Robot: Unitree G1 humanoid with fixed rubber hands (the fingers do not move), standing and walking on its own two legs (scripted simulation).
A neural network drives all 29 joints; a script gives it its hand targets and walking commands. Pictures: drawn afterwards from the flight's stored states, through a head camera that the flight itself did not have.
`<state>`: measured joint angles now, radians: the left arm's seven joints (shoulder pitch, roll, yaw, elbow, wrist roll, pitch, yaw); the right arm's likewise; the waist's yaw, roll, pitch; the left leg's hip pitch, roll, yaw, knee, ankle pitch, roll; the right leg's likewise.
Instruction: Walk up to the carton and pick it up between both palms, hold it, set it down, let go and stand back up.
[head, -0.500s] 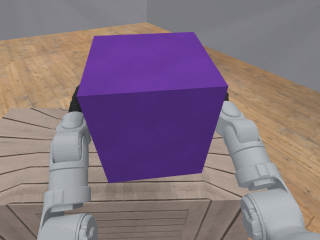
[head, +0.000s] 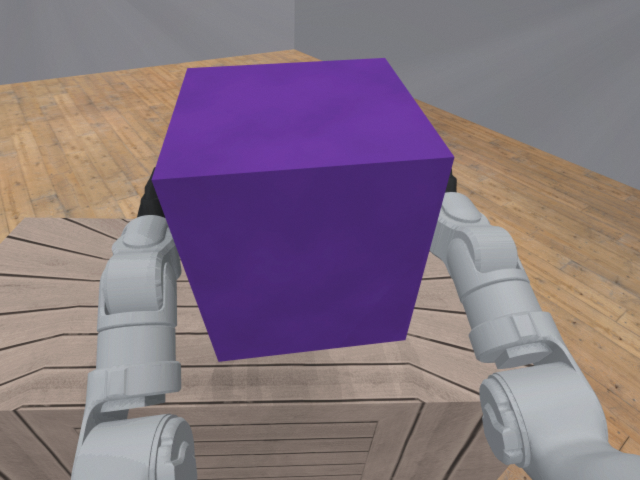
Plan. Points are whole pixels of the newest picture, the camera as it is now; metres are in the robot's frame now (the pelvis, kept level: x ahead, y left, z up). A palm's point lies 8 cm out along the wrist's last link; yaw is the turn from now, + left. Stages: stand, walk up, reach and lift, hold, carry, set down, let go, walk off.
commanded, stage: hold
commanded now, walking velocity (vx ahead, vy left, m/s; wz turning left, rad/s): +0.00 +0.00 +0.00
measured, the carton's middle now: (301, 210) +0.39 +0.00 +0.20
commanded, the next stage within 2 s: none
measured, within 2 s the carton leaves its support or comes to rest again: neither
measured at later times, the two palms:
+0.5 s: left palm (161, 224) +0.36 +0.17 +0.20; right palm (439, 203) +0.38 -0.16 +0.22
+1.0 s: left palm (158, 222) +0.36 +0.17 +0.20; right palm (438, 202) +0.38 -0.16 +0.22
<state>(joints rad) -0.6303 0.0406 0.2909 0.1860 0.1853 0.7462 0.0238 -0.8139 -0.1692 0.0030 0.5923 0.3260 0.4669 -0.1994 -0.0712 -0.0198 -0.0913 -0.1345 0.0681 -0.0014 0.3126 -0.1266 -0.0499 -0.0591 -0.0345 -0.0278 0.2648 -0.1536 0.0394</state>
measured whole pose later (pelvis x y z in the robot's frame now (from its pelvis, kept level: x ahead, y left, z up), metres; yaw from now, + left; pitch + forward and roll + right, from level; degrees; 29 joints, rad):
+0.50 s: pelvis +0.00 +0.00 +0.00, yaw +0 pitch -3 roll -1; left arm -0.60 0.03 0.29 0.13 0.19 0.76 0.02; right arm -0.78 -0.17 0.01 0.54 0.34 0.48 -0.21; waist -0.08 -0.02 -0.08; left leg -0.12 0.07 0.00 0.31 -0.13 -0.05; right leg -0.04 -0.03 -0.03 0.26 -0.16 0.04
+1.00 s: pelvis +0.00 +0.00 +0.00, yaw +0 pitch -3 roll -1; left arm -0.63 0.04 0.30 0.17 0.19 0.75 0.01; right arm -0.80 -0.16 0.00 0.57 0.32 0.47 -0.20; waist -0.07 -0.02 -0.08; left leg -0.12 0.07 0.00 0.31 -0.13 -0.05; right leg -0.05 -0.03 -0.03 0.27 -0.16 0.04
